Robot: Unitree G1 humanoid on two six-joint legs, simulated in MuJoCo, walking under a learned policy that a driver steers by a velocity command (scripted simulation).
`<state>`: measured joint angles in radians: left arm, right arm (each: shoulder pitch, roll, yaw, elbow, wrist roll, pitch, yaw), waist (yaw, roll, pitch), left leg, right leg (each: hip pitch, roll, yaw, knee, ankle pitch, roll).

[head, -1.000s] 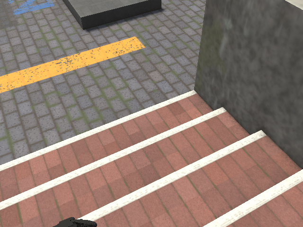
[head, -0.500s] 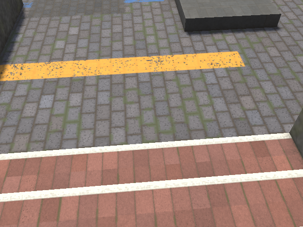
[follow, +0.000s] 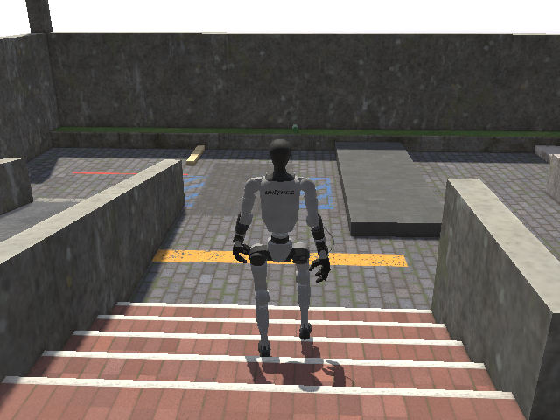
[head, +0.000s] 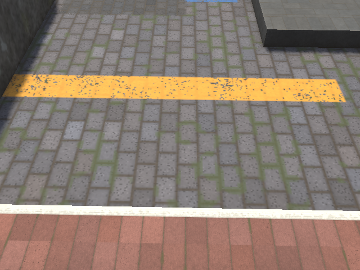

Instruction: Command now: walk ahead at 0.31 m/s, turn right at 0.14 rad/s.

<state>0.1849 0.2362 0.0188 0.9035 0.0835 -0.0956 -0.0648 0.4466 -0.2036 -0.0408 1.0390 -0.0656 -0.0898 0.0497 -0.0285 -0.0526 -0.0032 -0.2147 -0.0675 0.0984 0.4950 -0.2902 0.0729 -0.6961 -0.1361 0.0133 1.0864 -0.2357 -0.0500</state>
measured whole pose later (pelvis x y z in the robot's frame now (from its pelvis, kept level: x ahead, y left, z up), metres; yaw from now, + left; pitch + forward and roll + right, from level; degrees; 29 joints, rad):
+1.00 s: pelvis +0.31 -0.06 -0.12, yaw -19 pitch +4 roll +1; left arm 0.23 0.21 0.05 0.91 0.03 -0.06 -0.05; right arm 0.29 -0.17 -0.04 0.85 0.02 -0.08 0.08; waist -0.04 -0.03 -0.06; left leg -0.33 -0.02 0.08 0.52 -0.27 0.04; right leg -0.43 -0.05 -0.02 0.68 -0.29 0.11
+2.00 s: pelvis +0.71 -0.19 -0.24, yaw -20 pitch -1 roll -2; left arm 0.56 0.14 -0.01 1.11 0.06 -0.09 -0.10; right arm 0.13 -0.19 -0.03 0.91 -0.10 -0.10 0.06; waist 0.06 0.02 0.02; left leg -0.32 0.01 0.06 0.57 -0.27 0.06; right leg -0.25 0.07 0.07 1.58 -0.73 -0.04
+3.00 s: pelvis +1.30 -0.33 -0.38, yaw +1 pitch +3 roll -2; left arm 0.24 0.27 0.07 0.96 -0.02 -0.09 0.01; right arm 0.06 -0.25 -0.08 0.75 0.02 -0.05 0.03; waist 0.03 0.00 0.03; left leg -0.52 -0.04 0.03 0.66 -0.20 0.10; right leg -0.28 -0.08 -0.04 1.12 -0.49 0.03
